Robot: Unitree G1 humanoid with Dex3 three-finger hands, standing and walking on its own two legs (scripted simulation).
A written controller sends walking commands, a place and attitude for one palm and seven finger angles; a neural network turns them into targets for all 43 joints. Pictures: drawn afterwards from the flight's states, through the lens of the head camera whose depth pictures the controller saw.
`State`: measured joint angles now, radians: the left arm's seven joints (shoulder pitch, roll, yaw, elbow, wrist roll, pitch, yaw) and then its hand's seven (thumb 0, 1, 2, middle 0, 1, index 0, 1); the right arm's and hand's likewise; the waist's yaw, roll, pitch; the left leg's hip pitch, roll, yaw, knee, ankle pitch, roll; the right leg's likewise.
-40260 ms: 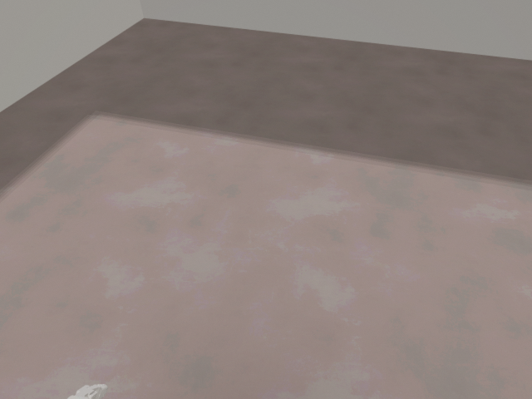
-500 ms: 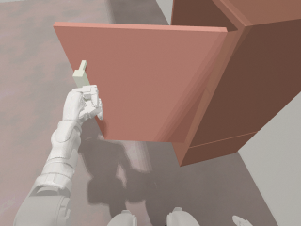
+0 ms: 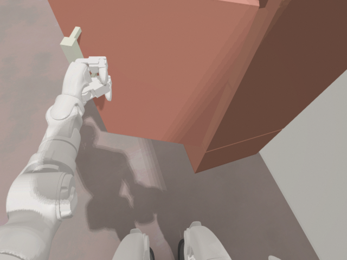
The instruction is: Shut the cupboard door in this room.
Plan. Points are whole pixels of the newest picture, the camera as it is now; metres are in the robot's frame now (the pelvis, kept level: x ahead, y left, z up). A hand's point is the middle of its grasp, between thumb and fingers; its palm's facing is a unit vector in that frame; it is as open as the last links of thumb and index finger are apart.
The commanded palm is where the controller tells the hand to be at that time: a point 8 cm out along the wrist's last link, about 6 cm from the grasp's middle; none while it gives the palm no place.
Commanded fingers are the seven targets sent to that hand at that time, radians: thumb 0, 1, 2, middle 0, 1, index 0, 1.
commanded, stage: push the door shut along its arc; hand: left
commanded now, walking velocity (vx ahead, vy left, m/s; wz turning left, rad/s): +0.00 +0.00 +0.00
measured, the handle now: (83, 62) +0.57 +0.18 +0.08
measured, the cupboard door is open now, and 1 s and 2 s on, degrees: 63 49 46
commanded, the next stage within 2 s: pull the fist back off the door in 0.88 s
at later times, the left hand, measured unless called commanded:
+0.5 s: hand (124, 66) +0.54 +0.08 +0.09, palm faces -0.33 -0.94 -0.02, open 3.0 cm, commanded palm +0.55 +0.12 +0.08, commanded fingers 0.00 0.90 0.90 -1.30 -1.50 -1.30 -1.50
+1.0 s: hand (141, 55) +0.57 +0.04 +0.09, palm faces -0.42 -0.91 -0.03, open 3.5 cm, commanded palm +0.58 +0.08 +0.08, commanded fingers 0.00 0.90 0.90 -1.30 -1.50 -1.30 -1.50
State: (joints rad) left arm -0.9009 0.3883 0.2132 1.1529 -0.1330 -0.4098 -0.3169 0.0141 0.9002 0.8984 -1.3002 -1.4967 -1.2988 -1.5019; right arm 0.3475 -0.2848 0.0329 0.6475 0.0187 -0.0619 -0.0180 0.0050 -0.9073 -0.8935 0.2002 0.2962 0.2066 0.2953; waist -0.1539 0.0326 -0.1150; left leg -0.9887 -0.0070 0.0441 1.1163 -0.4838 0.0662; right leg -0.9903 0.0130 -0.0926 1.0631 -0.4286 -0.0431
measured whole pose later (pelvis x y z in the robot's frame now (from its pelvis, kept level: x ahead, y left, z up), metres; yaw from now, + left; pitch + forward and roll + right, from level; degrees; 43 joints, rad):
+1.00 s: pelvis +0.01 -0.01 -0.02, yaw -1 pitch +27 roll -3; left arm -1.29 0.50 0.17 1.33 -0.08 -0.24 -0.40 0.04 1.01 0.99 -1.30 -1.50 -1.30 -1.50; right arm 0.39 -0.29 0.04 0.68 -0.02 -0.07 -0.02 0.00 -0.91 -0.89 0.20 0.30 0.21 0.30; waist -0.25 0.06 -0.11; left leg -1.16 0.02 0.02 1.21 -0.53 0.05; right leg -1.15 0.04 -0.12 1.13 -0.46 -0.06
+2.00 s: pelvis +0.02 -0.02 +0.02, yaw +0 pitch +19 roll +0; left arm -0.85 0.11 0.17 1.15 -0.02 -0.45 0.22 0.01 0.90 0.90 -1.30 -1.50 -1.30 -1.50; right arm 0.30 -0.24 0.00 0.64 -0.04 0.01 0.05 0.00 -0.91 -0.89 0.20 0.30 0.20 0.29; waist -0.14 0.04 -0.14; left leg -0.88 -0.01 0.06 1.02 -0.48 0.04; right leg -0.91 0.02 -0.07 1.01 -0.43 -0.06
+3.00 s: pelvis +0.05 +0.00 +0.09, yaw +1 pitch -4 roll -1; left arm 0.33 0.31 0.18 -0.23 -0.07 -0.02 0.08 0.01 0.89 0.90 -0.69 -0.82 -0.69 -0.83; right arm 0.20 -0.21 0.07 0.58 0.02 0.01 -0.07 0.01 -0.91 -0.89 0.20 0.30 0.21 0.30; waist 0.05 0.08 0.00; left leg -0.08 -0.04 0.03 0.41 -0.27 0.06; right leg -0.10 0.02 -0.06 0.40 -0.24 -0.03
